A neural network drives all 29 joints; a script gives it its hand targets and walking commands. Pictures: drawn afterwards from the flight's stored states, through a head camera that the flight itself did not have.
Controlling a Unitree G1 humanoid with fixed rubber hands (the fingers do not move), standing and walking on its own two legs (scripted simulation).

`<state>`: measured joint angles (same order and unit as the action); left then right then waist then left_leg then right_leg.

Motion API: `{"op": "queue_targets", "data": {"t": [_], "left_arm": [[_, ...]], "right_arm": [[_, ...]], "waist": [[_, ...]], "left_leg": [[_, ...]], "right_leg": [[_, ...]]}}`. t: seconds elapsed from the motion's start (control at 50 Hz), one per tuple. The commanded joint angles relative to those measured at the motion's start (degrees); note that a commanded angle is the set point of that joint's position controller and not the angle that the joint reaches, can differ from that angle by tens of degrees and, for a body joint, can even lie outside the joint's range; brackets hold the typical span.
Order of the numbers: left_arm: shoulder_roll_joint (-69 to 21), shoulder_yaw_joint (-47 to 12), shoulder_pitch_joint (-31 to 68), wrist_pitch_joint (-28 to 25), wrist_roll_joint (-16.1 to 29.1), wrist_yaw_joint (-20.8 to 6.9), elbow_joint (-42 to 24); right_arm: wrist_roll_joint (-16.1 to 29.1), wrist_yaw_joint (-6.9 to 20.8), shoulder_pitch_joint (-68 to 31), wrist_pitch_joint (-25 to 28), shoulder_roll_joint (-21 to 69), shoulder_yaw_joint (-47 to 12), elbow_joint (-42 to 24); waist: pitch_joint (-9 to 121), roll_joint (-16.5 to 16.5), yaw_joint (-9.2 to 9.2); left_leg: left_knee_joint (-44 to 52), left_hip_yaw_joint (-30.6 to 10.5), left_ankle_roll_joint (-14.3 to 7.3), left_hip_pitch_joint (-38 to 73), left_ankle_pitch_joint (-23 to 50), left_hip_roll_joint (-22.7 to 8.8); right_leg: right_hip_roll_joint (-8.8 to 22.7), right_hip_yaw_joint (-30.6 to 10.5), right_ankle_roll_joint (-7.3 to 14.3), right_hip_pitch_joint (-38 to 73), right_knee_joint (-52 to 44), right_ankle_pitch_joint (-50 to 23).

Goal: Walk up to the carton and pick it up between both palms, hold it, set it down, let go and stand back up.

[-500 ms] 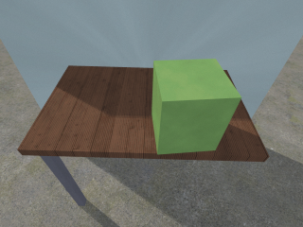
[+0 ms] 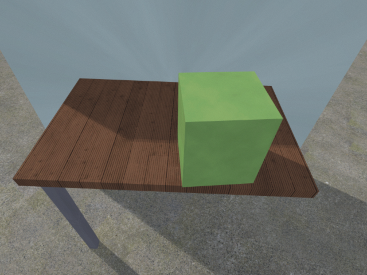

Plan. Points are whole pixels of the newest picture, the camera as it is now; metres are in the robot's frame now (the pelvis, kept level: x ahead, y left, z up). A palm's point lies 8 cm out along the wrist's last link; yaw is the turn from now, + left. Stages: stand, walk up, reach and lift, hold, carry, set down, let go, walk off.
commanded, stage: walk up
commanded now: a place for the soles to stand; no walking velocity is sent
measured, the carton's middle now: (217, 130) +0.50 -0.09 +0.04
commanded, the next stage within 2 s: none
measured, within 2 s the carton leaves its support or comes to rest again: neither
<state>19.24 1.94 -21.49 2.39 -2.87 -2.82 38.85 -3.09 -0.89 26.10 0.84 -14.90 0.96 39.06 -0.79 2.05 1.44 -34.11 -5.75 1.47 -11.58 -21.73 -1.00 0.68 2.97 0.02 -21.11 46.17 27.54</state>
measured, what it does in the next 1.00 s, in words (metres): steps on the spot: right foot, then left foot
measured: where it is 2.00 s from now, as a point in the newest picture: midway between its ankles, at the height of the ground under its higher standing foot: outside the picture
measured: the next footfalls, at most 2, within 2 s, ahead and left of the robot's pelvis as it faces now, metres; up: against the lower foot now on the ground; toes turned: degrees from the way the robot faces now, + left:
right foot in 0.10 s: +0.14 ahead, -0.16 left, +0.00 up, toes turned -2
left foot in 0.76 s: +0.09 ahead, +0.09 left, +0.00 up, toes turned +2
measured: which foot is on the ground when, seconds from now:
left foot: down 0.00-0.12, up 0.14-0.74, down 0.76-1.00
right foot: up 0.00-0.08, down 0.10-1.00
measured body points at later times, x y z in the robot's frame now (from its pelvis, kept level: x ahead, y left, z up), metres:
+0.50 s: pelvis +0.05 -0.09 +0.01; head +0.06 -0.13 +0.46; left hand +0.08 +0.17 -0.09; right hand +0.14 -0.35 -0.14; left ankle +0.08 +0.09 -0.68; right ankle +0.10 -0.16 -0.73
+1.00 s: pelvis +0.06 -0.01 +0.01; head +0.06 +0.01 +0.46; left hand +0.09 +0.25 -0.13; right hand +0.13 -0.27 -0.10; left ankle +0.05 +0.08 -0.73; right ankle +0.10 -0.15 -0.73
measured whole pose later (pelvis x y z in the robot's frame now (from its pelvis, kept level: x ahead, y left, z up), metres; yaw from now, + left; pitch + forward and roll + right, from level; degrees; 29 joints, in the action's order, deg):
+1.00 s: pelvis +0.06 -0.01 +0.01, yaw -1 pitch -2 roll +0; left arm 15.7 1.0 -22.3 0.4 -0.2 0.3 45.3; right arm 0.3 -0.1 15.9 -0.6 -13.6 -1.1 47.8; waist -1.7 3.6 -0.7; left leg -26.3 3.5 -2.2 -9.4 -15.3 1.4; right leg 2.7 -0.6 -1.4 -14.6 26.3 10.0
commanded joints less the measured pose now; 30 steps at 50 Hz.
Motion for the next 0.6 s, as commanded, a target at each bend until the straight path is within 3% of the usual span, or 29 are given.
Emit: {"op": "queue_targets", "data": {"t": [0.0,0.02,0.04,0.06,0.08,0.1,0.12,0.14,0.16,0.18,0.2,0.22,0.26,0.32,0.34,0.38,0.4,0.42,0.46,0.48,0.52,0.56,0.58], "left_arm": [[3.3,2.1,4.18,-3.37,0.83,-0.46,-7.81],[2.24,1.88,1.37,-3.46,1.08,-0.36,-6.74],[2.58,2.03,-3.92,-3.6,1.0,0.11,-5.09],[4.77,2.91,-8.01,-3.86,0.69,0.77,-3.5],[10.22,4.48,-12.89,-3.91,0.66,1.27,-2.94],[14.88,5.32,-10.79,-3.2,0.89,2.01,-4.33],[12.7,4.98,-7.4,-2.03,1.41,2.83,-4.43],[10.86,4.39,-3.38,-1.72,1.77,3.27,-5.58],[7.64,3.12,-1.88,-1.98,2.22,3.53,-5.13],[7.44,2.42,-1.37,-2.56,1.79,3.86,-5.68],[6.86,1.86,-1.91,-3.18,1.68,4.05,-5.17],[6.31,1.58,-2.38,-3.58,1.84,4.08,-4.8],[6.23,1.42,-1.68,-4.04,2.01,4.4,-5.22],[4.64,0.97,-4.01,-4.31,2.54,5.2,-4.66],[4.8,1.06,-4.85,-4.42,2.97,5.37,-4.51],[4.5,1.06,-5.68,-4.29,2.85,5.58,-3.95],[4.31,1.09,-6.69,-4.18,2.91,5.6,-3.41],[3.9,0.85,-6.98,-3.99,2.89,5.64,-3.35],[3.58,1.06,-7.1,-3.68,2.73,5.62,-2.92],[3.45,1.09,-7.09,-3.48,2.69,5.65,-2.66],[3.38,1.15,-7.22,-3.23,2.48,5.56,-1.77],[3.8,1.29,-5.73,-3.16,2.37,5.6,-1.88],[4.17,1.44,-5.18,-3.15,2.17,5.48,-2.17]], "right_arm": [[0.23,-1.33,-0.1,1.69,-12.9,5.86,-3.48],[0.73,-1.02,-2.73,1.47,-12.23,5.22,-3.67],[1.25,-0.61,-5.69,1.22,-11.14,4.48,-4.34],[1.46,-0.26,-4.36,1.18,-8.32,3.25,-4.5],[1.84,0.0,-1.59,0.67,-4.14,1.92,-4.95],[2.02,-0.6,-0.25,-0.74,-4.23,1.59,-6.09],[1.29,-1.18,-0.74,-2.28,-7.32,2.27,-5.64],[0.97,-1.4,-0.32,-2.89,-8.78,2.42,-6.02],[0.21,-1.07,-1.06,-2.72,-8.83,2.61,-4.85],[0.18,-0.65,1.01,-2.49,-7.48,2.6,-3.4],[0.36,-0.23,2.29,-2.36,-7.51,2.69,-2.36],[0.24,0.07,2.51,-2.31,-7.29,2.69,-1.94],[0.87,0.49,2.3,-3.1,-6.06,2.28,-1.07],[0.86,0.81,-0.96,-4.35,-6.14,1.99,-0.35],[1.26,0.81,-1.25,-4.61,-6.74,2.11,-0.1],[1.85,0.56,-4.89,-4.43,-7.06,1.98,-0.38],[1.9,0.46,-6.58,-4.48,-6.96,1.92,-0.45],[2.18,0.26,-6.45,-4.53,-7.23,2.04,0.35],[2.04,0.08,-8.74,-4.51,-7.53,1.93,0.88],[1.96,0.1,-9.37,-4.49,-7.15,1.77,1.35],[2.0,0.15,-10.25,-4.37,-6.51,1.77,2.17],[2.02,0.2,-10.82,-3.98,-6.4,1.56,2.81],[2.22,0.17,-10.8,-3.66,-5.37,1.22,2.97]], "waist": [[-5.9,-12.4,0.48],[-4.82,-12.25,-1.65],[-3.39,-9.85,-4.9],[-0.04,-2.98,-6.54],[3.66,8.69,-7.92],[2.75,10.38,-6.46],[0.27,4.37,-5.31],[-2.72,4.53,-3.98],[-7.61,2.66,-2.83],[-6.85,2.64,-1.67],[-5.27,2.25,-0.91],[-2.95,1.19,-0.64],[-2.24,0.39,-0.12],[-3.57,0.64,-1.08],[-2.77,1.61,-1.67],[-1.68,4.54,-2.64],[-0.95,5.98,-3.05],[-0.67,7.47,-2.87],[-1.16,7.17,-3.0],[-2.49,7.24,-3.03],[-2.01,6.61,-2.99],[-3.83,5.96,-2.47],[-3.69,7.26,-2.07]], "left_leg": [[11.38,-11.57,-11.98,3.86,6.62,-13.1],[8.26,-6.68,-10.0,-2.64,6.87,-9.84],[3.9,-3.03,-7.54,-12.64,5.22,-6.89],[-6.99,1.81,-5.19,-18.3,6.16,-2.47],[-19.28,6.02,-2.17,-24.99,-6.7,2.72],[-27.22,4.6,-0.3,-23.61,-15.6,3.39],[-31.46,1.22,-0.7,-21.04,-16.55,0.13],[-33.39,1.23,-0.7,-20.0,-13.76,-0.85],[-32.18,1.23,-1.2,-18.77,-8.61,-2.26],[-29.71,0.69,-0.95,-18.04,-6.91,-2.87],[-27.65,0.56,-0.45,-16.28,-5.22,-3.29],[-27.32,1.18,-0.55,-14.52,-3.07,-3.07],[-25.09,1.52,-0.1,-13.08,0.73,-2.25],[-21.76,1.61,1.11,-15.46,4.22,-1.96],[-19.71,1.09,1.34,-15.58,5.25,-2.03],[-16.88,2.14,1.57,-15.88,3.94,-2.18],[-16.1,1.24,1.3,-16.46,3.47,-1.76],[-15.63,1.66,1.43,-15.67,2.75,-2.0],[-13.57,1.92,1.55,-14.45,0.74,-2.2],[-13.84,1.81,1.3,-15.27,0.79,-1.55],[-12.37,2.11,0.76,-13.56,-1.03,-1.5],[-10.26,3.07,0.55,-11.94,-1.2,-1.56],[-7.38,3.86,0.4,-10.98,-2.71,-1.11]], "right_leg": [[2.77,-1.92,-2.18,-7.87,-8.61,-4.97],[1.21,-0.04,-1.98,1.53,-13.91,-11.22],[-1.04,1.1,-1.18,15.09,-16.71,-16.08],[0.74,-2.44,-0.2,25.34,-18.17,-18.74],[11.66,-18.18,3.18,29.82,-23.98,-12.7],[21.86,-33.29,9.01,20.58,-31.93,-5.09],[23.01,-34.6,12.07,13.11,-33.9,6.41],[21.07,-32.12,12.53,7.75,-34.78,11.85],[17.41,-26.91,10.25,4.71,-33.85,3.36],[16.14,-23.06,7.62,6.63,-31.29,-8.84],[15.17,-19.95,6.73,7.54,-29.26,-20.56],[14.64,-17.53,6.16,7.59,-28.31,-25.2],[14.05,-15.35,4.97,6.47,-29.24,-21.6],[12.76,-16.32,2.92,7.67,-31.64,-15.36],[12.69,-15.68,1.74,9.14,-31.04,-17.09],[11.75,-14.89,2.2,10.97,-30.14,-21.76],[11.53,-14.85,0.88,12.71,-29.02,-24.24],[12.07,-14.81,1.34,11.74,-29.35,-22.87],[11.98,-15.77,2.21,11.05,-30.83,-14.79],[12.19,-17.19,1.47,10.53,-31.81,-13.29],[12.35,-17.22,2.37,9.86,-32.21,-8.37],[12.09,-15.87,3.43,7.53,-31.73,-8.91],[11.78,-15.07,3.65,7.83,-30.99,-11.84]]}}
